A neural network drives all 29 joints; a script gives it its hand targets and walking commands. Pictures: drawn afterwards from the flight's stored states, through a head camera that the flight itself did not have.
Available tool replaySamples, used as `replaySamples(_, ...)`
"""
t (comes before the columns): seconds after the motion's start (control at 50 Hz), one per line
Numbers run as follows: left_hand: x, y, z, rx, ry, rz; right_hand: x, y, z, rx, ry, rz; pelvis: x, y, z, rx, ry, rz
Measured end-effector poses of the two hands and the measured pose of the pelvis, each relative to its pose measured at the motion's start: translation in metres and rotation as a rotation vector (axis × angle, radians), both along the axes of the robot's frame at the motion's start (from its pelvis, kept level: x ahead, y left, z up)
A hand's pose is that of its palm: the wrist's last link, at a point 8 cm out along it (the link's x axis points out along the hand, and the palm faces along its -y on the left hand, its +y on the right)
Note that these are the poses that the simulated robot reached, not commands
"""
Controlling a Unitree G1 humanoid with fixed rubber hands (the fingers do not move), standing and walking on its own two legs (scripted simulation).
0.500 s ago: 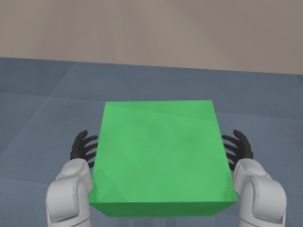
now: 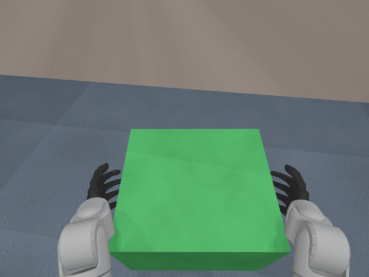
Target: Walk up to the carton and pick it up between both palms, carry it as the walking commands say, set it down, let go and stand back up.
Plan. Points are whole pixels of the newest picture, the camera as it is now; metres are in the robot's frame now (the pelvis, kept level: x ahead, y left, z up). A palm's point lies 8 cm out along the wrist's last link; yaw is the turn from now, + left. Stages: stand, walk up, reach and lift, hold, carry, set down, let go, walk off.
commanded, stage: carry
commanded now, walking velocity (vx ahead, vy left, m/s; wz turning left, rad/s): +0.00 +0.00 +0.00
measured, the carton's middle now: (194, 199) +0.30 -0.01 +0.01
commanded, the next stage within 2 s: hold in 1.54 s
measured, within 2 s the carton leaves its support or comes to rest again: neither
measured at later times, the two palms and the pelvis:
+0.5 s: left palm (98, 196) +0.27 +0.18 +0.09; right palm (288, 197) +0.26 -0.18 +0.09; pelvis +0.01 +0.01 +0.00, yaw -1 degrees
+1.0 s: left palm (101, 208) +0.25 +0.17 +0.09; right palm (296, 207) +0.24 -0.19 +0.08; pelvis -0.01 +0.00 +0.01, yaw -1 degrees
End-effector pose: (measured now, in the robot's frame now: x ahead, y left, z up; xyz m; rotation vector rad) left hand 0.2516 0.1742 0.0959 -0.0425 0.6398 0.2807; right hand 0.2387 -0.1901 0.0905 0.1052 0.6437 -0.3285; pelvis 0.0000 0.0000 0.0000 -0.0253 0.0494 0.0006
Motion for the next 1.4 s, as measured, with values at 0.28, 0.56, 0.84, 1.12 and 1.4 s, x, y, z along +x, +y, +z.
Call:
replaySamples(0.28, 0.005, 0.014, 0.000, -0.018, -0.001, 0.025, 0.016, 0.013, 0.006, -0.029, 0.000, 0.042, 0.006, 0.007, 0.006, 0.024, -0.004, -0.014)
replaySamples(0.56, 0.015, 0.006, -0.006, -0.001, -0.006, -0.006, 0.016, 0.005, -0.004, -0.015, -0.006, 0.016, 0.005, 0.006, 0.003, 0.024, -0.007, -0.019)
replaySamples(0.84, 0.001, 0.001, -0.008, 0.004, -0.009, -0.006, 0.006, 0.000, -0.006, -0.021, -0.008, 0.031, -0.007, -0.001, 0.005, 0.025, -0.015, -0.020)
replaySamples(1.12, -0.008, -0.004, -0.010, 0.009, -0.007, -0.015, -0.004, -0.006, -0.008, -0.022, -0.006, 0.033, -0.018, -0.006, 0.007, 0.026, -0.023, -0.020)
replaySamples(1.4, -0.012, -0.007, -0.014, 0.009, -0.012, -0.021, -0.009, -0.009, -0.013, -0.018, -0.011, 0.031, -0.025, -0.008, 0.007, 0.027, -0.027, -0.022)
